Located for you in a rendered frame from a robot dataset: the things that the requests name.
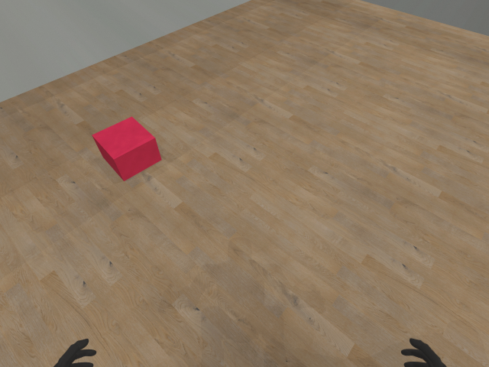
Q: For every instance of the robot left hand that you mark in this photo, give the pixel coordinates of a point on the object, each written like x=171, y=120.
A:
x=75, y=352

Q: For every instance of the carton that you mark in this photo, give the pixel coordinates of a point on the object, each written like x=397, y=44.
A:
x=128, y=147

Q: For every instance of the robot right hand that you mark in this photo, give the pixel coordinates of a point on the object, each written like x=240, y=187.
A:
x=424, y=352

